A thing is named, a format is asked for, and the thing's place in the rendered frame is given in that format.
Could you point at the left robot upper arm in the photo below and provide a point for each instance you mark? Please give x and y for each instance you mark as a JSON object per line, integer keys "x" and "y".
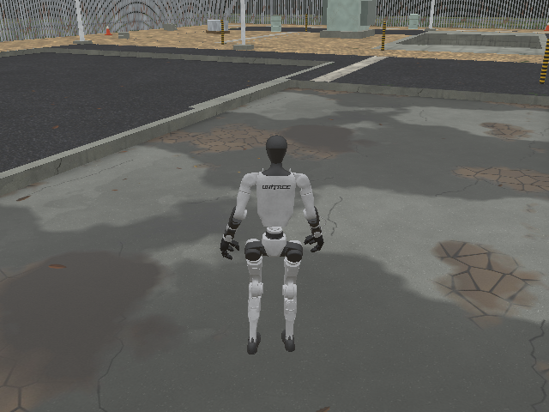
{"x": 243, "y": 197}

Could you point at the robot torso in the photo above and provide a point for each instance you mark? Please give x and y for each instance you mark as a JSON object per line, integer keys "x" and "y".
{"x": 275, "y": 201}

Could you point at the left robot hand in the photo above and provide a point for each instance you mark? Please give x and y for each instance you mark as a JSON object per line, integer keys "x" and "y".
{"x": 224, "y": 246}

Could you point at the robot right shin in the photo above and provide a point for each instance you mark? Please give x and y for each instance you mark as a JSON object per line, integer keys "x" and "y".
{"x": 290, "y": 310}

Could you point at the left robot forearm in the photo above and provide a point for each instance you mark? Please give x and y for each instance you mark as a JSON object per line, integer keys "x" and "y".
{"x": 231, "y": 227}

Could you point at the right robot upper arm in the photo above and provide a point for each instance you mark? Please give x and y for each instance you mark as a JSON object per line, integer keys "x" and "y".
{"x": 303, "y": 182}

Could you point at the right robot hand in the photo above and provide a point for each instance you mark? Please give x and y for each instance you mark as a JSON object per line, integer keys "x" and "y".
{"x": 309, "y": 239}

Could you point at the right robot forearm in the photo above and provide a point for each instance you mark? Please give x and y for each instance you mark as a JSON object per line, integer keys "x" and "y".
{"x": 315, "y": 225}

